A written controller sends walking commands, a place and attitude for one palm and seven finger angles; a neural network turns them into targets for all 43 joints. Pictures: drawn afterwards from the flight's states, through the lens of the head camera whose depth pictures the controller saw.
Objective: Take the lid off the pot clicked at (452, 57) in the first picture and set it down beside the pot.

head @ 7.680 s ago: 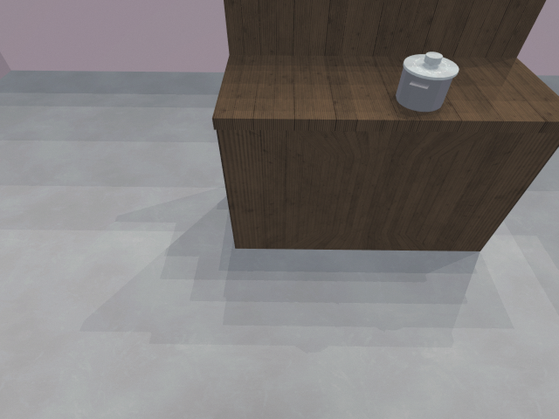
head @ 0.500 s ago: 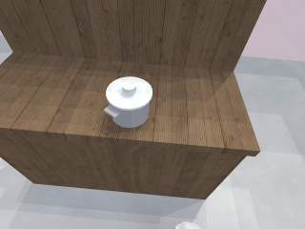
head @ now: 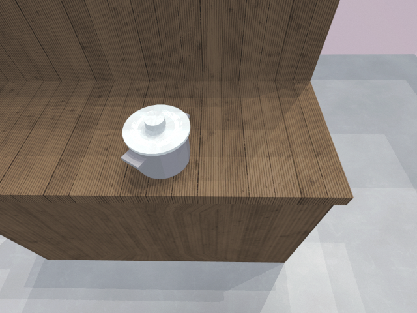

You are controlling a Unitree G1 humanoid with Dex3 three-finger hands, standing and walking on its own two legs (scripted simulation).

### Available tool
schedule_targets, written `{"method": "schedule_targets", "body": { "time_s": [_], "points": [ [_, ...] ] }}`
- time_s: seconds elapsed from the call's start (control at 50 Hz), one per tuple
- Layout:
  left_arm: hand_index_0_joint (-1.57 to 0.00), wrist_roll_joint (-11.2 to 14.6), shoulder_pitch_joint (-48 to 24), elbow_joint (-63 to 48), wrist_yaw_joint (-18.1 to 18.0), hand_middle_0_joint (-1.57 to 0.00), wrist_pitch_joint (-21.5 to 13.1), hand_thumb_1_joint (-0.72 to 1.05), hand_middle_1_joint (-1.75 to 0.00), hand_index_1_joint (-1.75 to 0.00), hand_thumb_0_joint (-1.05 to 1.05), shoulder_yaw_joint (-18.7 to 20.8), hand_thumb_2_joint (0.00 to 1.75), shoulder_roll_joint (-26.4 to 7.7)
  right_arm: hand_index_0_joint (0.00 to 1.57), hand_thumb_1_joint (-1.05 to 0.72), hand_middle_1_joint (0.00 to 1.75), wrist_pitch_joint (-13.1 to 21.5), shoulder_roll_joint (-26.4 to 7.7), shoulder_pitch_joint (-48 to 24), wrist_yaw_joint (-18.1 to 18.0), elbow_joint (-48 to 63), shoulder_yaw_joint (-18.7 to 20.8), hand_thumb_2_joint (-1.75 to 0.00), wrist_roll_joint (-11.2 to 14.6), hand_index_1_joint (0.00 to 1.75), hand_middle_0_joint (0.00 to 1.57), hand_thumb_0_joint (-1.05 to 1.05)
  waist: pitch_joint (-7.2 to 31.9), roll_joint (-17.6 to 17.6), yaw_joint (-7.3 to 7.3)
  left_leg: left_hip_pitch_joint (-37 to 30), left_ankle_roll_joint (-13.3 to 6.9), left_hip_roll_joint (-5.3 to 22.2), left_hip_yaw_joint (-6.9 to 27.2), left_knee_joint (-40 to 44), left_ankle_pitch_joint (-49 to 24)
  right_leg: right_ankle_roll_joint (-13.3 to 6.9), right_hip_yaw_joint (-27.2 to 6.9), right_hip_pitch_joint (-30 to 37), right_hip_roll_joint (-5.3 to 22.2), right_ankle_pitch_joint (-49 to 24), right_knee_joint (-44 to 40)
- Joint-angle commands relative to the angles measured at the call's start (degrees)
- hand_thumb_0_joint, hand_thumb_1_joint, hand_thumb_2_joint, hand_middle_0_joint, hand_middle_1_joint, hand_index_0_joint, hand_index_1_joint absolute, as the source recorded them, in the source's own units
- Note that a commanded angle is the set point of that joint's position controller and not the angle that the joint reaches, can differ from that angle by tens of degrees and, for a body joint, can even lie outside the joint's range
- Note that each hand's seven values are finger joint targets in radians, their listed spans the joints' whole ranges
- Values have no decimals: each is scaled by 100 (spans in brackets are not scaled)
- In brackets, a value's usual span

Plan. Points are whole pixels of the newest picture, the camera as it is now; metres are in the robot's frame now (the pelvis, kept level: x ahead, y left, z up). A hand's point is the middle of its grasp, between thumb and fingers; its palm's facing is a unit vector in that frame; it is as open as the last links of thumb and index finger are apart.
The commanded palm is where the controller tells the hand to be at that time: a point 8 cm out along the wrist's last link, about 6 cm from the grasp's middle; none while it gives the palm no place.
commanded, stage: come to a stop and stand still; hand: left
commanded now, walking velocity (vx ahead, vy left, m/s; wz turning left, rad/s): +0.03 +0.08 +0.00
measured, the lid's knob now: (154, 121) +0.50 +0.14 +0.06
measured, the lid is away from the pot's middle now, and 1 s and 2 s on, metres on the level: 0.00 0.00 0.00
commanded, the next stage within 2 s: look again from close up in 0.48 s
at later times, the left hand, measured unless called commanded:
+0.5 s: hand out of the picture -0.07 +0.20 -0.17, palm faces +0.04 -0.97 -0.22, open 7.3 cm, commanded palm none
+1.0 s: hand out of the picture +0.01 +0.19 -0.17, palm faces +0.02 -0.97 -0.23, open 7.3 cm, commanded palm none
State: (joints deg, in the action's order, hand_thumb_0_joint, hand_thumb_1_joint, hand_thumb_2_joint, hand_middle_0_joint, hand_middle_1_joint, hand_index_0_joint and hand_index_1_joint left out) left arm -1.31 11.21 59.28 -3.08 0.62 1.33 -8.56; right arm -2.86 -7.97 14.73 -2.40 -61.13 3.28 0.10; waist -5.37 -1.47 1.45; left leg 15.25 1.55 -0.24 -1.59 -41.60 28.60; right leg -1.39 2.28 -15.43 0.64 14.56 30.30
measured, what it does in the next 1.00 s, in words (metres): stands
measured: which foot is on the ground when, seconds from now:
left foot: down 0.00-1.00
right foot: down 0.00-1.00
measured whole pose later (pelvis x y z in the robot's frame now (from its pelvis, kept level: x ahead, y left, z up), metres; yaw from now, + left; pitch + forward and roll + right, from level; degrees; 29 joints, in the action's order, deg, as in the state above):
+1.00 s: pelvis -0.01 +0.02 +0.00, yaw -1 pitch -1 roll +1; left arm -0.9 17.4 61.3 -2.4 -1.3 -0.3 -8.5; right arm 1.4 -8.6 19.2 -1.6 -60.5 -0.2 -0.7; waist 1.1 -1.5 0.5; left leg 9.5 -0.4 -0.4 -1.5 -28.7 18.3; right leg 0.9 0.7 -15.7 2.2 13.7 30.3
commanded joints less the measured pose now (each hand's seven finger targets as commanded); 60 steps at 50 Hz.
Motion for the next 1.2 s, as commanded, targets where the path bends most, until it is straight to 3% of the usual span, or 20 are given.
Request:
{"method": "schedule_targets", "body": {
  "time_s": [0.0, 0.04, 0.06, 0.08, 0.1, 0.12, 0.16, 0.24, 0.32, 0.4, 0.54, 0.56, 0.58, 0.6, 0.64, 0.74, 0.86, 0.92, 1.08, 1.18],
  "points": [
    [-20, 14, 222, -225, -8, -20, -95, 90, -30, -30, 0, 256, 90, -1033, 20, -90, 30, 115, -186, 470, 30, 112, 0, -90, 5, 30, 20, 0, 969, 778, -94, -265, 58, 62, 74, 583, -485, -951, -1259, 601, 1433, -3215, -689],
    [-20, 47, 105, -210, 5, -20, -58, 90, -30, -30, 0, 244, 90, -953, 20, -90, 30, 173, -195, 707, 30, 3, -28, -90, -15, 30, 20, 0, 824, 856, 26, -927, 20, 90, 100, 1649, -1419, -552, -1108, 46, 1172, -1951, -577],
    [-20, 71, 57, -211, 20, -20, -40, 90, -30, -30, 0, 218, 90, -828, 20, -90, 30, 230, -308, 751, 24, -23, -34, -90, -33, 30, 20, 0, 737, 594, 22, -1099, -63, 309, 301, 1952, -1825, -328, -897, -144, 884, -1412, -400],
    [-20, 89, 100, -240, 45, -20, -16, 90, -30, -30, 0, 191, 90, -659, 20, -90, 30, 291, -513, 626, 15, 44, -21, -90, -58, 30, 20, 0, 646, -34, -87, -850, -240, 747, 809, 2165, -2384, -75, -642, -147, 483, -926, -247],
    [-20, 86, 159, -213, 64, -20, 8, 90, -30, -30, 0, 176, 90, -580, 20, -90, 30, 307, -662, 344, 10, 129, -28, -90, -70, 30, 20, 0, 479, -365, -224, -377, -405, 1032, 994, 2412, -2415, 91, -386, 130, 265, -383, -242],
    [-20, 51, 174, -145, 59, -20, 41, 90, -30, -30, 0, 155, 90, -540, 20, -90, 30, 316, -708, 90, 19, 140, -43, -90, -73, 30, 20, 0, 286, -654, -295, -63, -480, 1060, 1054, 2575, -2273, 173, -281, 298, 230, -161, -210],
    [-20, 18, 316, 0, 71, -20, 68, 90, -30, -30, 0, 129, 90, -538, 20, -90, 30, 321, -670, -39, 6, 179, -78, -90, -65, 30, 20, 0, -6, -618, -341, 184, -487, 947, 1025, 2717, -1918, 171, -296, 442, 235, -166, -207],
    [-20, -7, 638, 188, 113, -20, 64, 90, -30, -30, 0, 84, 90, -554, 20, -90, 30, 278, -698, 22, 42, 164, -88, -90, -70, 30, 20, 0, -354, -356, -331, 484, -407, 737, 967, 3023, -38, 149, -332, 373, 288, -106, -501],
    [-20, -27, 817, 260, 128, -20, 28, 90, -30, -30, 0, 60, 90, -549, 20, -90, 30, 245, -731, 141, 79, 153, -74, -90, -72, 30, 20, 0, -496, -85, -307, 529, -422, 612, 908, 3003, 352, 169, -404, 201, 299, 183, -735],
    [-20, -6, 954, 312, 130, -20, -44, 90, -30, -30, 0, 46, 90, -555, 20, -90, 30, 249, -629, 355, 84, 106, -99, -90, -57, 30, 20, 0, -336, 299, -237, 131, -417, 515, 761, 2755, 7, 151, -576, -53, 374, 437, -1059],
    [-20, 33, 1110, 468, 109, -20, -151, 90, -30, -30, 0, -5, 90, -472, 20, -90, 30, 321, -440, 636, 62, -90, -183, -90, -35, 30, 20, 0, 21, 247, -156, -299, -342, 432, 566, 2432, -884, 96, -750, -72, 496, 188, -1197],
    [-20, -34, 1450, 542, -117, -20, -265, 90, -30, -30, 0, -93, 90, -613, 20, -90, 30, 440, -803, 15, 145, 327, -203, -90, -64, 30, 20, 0, -116, 488, -367, 215, -183, 646, 145, 1420, -1580, 113, -578, 236, 686, -1288, -640],
    [-20, 21, 1252, 355, -66, -20, -286, 90, -30, -30, 0, -43, 90, -797, 20, -90, 30, 402, -485, 357, 161, 458, -214, -90, -55, 30, 20, 0, 541, 328, -114, -19, -153, 236, 255, 1520, -879, -14, -953, 170, 797, 312, -877],
    [-20, 38, 1122, 274, 16, -20, -299, 90, -30, -30, 0, 24, 90, -929, 20, -90, 30, 396, -426, 415, 169, 361, -217, -90, -118, 30, 20, 0, 952, -235, -107, -408, -211, 126, 271, 1646, -1338, -186, -1000, 149, 796, 155, -656],
    [-20, 48, 1127, 207, 48, -20, -283, 90, -30, -30, 0, -28, 90, -693, 20, -90, 30, 426, -453, 589, 139, 430, -214, -90, -85, 30, 20, 0, 771, 29, -46, -150, -282, 340, 420, 1552, -1297, -115, -808, -94, 616, 681, -676],
    [-20, 45, 1141, 194, 68, -20, -278, 90, -30, -30, 0, -90, 90, -446, 20, -90, 30, 458, -386, 726, 121, 362, -257, -90, -67, 30, 20, 0, -29, 442, -67, 190, -332, 373, 509, 1763, -1402, -118, -759, -312, 537, 480, -715],
    [-20, 62, 1097, 91, 59, -20, -259, 90, -30, -30, 0, -70, 90, -457, 20, -90, 30, 513, -416, 745, 93, 274, -286, -90, -60, 30, 20, 0, -141, 346, -117, 196, -323, 420, 504, 1926, -1630, -101, -690, -65, 515, -208, -606],
    [-20, 64, 1054, 31, 67, -20, -227, 90, -30, -30, 0, -43, 90, -489, 20, -90, 30, 527, -445, 737, 81, 252, -288, -90, -76, 30, 20, 0, -94, 110, -153, 175, -325, 455, 519, 2004, -1677, -92, -643, 35, 488, -326, -571],
    [-20, 76, 937, -53, 72, -20, -220, 90, -30, -30, 0, -20, 90, -591, 20, -90, 30, 553, -521, 714, 63, 167, -283, -90, -69, 30, 20, 0, 328, 134, -151, -190, -297, 517, 451, 1955, -2215, -78, -565, 402, 546, -1125, -451],
    [-20, 71, 905, -28, 74, -20, -205, 90, -30, -30, 0, -17, 90, -596, 20, -90, 30, 536, -507, 692, 53, 90, -278, -90, -66, 30, 20, 0, 275, 178, -148, -270, -282, 524, 426, 1965, -2247, -81, -569, 403, 567, -1223, -488]
  ]
}}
